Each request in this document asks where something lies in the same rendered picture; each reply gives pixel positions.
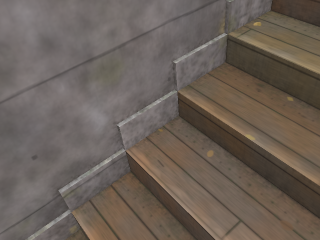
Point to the stairs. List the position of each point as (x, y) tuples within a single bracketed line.
[(242, 159)]

